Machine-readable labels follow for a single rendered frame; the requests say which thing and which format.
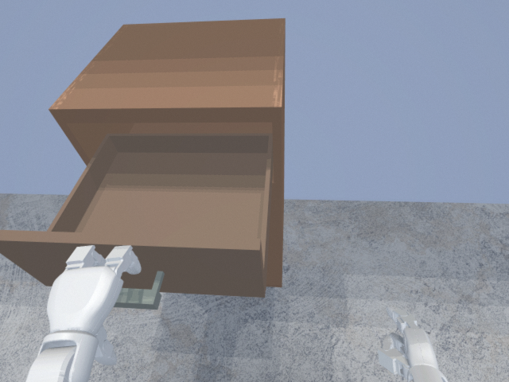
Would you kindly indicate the left robot forearm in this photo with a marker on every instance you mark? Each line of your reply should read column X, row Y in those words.
column 64, row 356

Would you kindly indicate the left robot hand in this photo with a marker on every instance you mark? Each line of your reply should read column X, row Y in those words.
column 82, row 297

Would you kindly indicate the right robot forearm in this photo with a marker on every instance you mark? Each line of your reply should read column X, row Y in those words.
column 425, row 373

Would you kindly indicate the drawer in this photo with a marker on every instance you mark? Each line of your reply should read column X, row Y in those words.
column 195, row 206

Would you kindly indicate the cabinet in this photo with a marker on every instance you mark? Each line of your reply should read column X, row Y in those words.
column 198, row 77

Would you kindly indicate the handle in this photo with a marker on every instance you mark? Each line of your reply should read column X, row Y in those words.
column 141, row 298

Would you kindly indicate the right robot hand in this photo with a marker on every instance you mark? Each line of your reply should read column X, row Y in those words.
column 414, row 348

